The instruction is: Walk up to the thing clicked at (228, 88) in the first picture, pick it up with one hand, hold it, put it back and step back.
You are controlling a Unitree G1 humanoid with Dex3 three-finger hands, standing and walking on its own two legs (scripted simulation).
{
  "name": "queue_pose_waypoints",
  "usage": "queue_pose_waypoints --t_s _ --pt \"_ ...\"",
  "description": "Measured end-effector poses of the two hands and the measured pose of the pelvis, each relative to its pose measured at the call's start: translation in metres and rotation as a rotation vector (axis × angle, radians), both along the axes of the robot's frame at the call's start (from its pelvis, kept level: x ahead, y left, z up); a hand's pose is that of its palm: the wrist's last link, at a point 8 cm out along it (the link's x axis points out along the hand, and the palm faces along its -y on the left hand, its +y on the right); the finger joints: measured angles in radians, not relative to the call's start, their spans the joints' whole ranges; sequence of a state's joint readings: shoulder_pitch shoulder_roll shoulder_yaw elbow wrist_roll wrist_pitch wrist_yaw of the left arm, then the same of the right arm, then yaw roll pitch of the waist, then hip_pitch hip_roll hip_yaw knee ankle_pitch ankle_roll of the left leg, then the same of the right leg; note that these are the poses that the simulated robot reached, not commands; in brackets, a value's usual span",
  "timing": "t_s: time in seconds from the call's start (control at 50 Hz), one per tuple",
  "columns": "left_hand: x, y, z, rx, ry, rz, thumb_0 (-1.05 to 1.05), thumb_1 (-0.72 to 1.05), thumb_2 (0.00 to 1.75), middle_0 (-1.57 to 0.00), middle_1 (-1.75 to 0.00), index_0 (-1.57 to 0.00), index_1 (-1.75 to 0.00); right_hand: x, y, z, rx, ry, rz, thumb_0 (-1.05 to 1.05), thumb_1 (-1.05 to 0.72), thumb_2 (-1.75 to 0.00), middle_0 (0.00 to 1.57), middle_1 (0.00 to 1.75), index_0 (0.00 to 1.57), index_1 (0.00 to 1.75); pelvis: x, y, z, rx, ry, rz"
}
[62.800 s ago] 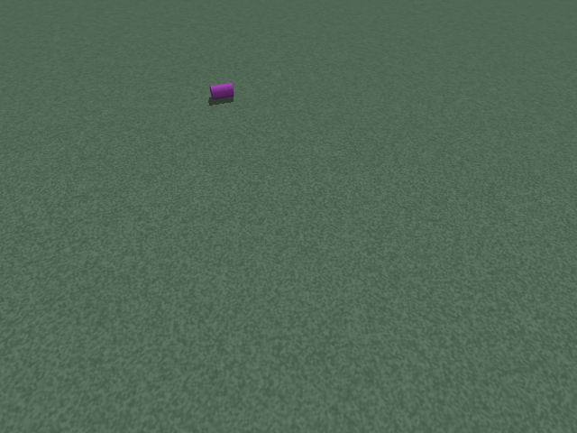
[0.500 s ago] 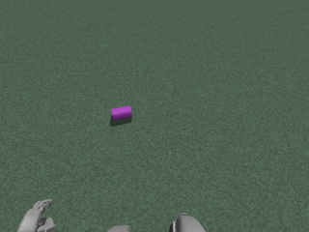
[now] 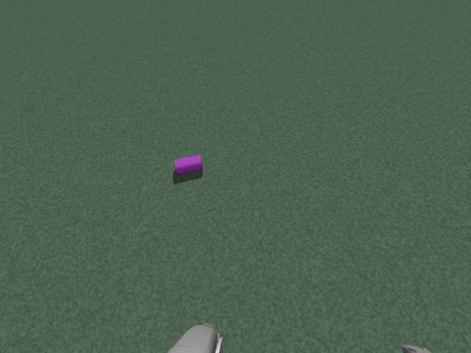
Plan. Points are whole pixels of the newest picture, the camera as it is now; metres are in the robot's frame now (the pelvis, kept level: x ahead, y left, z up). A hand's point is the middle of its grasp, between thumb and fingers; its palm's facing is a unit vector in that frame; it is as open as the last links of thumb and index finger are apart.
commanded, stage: step back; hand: left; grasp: from above
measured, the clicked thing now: (188, 164) +1.09 +0.34 -0.72
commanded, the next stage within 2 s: stand in 1.02 s
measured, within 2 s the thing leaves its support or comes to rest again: neither
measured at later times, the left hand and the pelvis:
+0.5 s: hand out of the picture +0.01 +0.27 -0.14, palm faces +0.11 -0.92 -0.39, open 7.3 cm; pelvis -0.02 -0.01 +0.00, yaw +4 degrees
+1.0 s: hand out of the picture +0.07 +0.29 -0.14, palm faces +0.07 -0.93 -0.36, open 7.3 cm; pelvis +0.02 +0.02 +0.01, yaw +3 degrees
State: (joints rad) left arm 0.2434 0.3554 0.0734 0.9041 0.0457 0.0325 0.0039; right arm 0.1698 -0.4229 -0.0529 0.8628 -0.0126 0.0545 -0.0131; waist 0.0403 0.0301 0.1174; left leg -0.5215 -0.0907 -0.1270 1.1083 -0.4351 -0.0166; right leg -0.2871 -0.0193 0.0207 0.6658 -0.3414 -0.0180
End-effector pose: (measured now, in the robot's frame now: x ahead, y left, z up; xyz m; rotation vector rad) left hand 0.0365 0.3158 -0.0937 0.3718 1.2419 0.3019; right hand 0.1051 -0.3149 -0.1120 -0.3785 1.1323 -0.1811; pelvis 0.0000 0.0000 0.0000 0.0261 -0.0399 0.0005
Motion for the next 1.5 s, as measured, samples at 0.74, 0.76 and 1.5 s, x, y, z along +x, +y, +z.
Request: queue_pose_waypoints --t_s 0.74,0.76,1.5 --pt "-0.022 0.017 -0.021 -0.075 -0.031 0.091 0.00 0.90 0.89 -0.20 -0.30 -0.21 -0.30 0.004 0.038 0.004 -0.003 0.039 0.072 0.00 -0.90 -0.90 0.20 0.30 0.21 0.30 -0.002 0.021 0.000 -0.020 -0.009 0.085" --pt "-0.018 0.019 -0.023 -0.077 -0.028 0.089 0.00 0.91 0.89 -0.20 -0.30 -0.21 -0.30 0.008 0.043 0.005 0.004 0.032 0.073 0.00 -0.90 -0.90 0.20 0.30 0.21 0.30 0.000 0.022 0.000 -0.023 -0.007 0.079" --pt "0.055 0.001 -0.003 -0.106 -0.038 -0.017 0.00 0.91 0.89 -0.20 -0.30 -0.21 -0.30 -0.002 0.039 0.015 0.045 0.095 -0.037 0.00 -0.90 -0.90 0.20 0.30 0.21 0.30 0.021 0.019 0.023 -0.027 0.005 0.048"
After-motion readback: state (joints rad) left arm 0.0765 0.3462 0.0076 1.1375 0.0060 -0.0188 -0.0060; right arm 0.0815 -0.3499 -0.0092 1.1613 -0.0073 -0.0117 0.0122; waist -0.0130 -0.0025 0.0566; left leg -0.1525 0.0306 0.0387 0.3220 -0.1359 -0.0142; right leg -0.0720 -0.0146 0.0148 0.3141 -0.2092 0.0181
